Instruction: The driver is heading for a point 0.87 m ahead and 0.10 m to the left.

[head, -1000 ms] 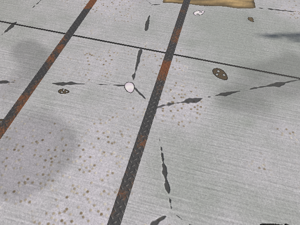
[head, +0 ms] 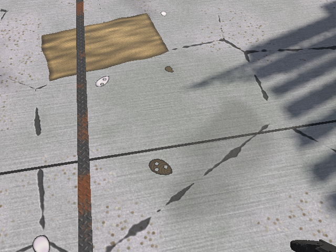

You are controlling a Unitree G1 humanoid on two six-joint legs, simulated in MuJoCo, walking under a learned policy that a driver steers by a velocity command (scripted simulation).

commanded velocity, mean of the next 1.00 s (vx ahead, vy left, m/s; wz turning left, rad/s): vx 0.50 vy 0.00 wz -0.04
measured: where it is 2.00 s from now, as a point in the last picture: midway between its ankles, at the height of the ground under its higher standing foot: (186, 172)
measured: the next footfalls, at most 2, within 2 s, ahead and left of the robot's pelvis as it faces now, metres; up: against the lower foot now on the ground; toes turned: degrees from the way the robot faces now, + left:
right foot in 0.54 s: +0.46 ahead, -0.13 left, +0.00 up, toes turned -2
left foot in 1.06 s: +0.80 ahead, +0.13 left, +0.00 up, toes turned +1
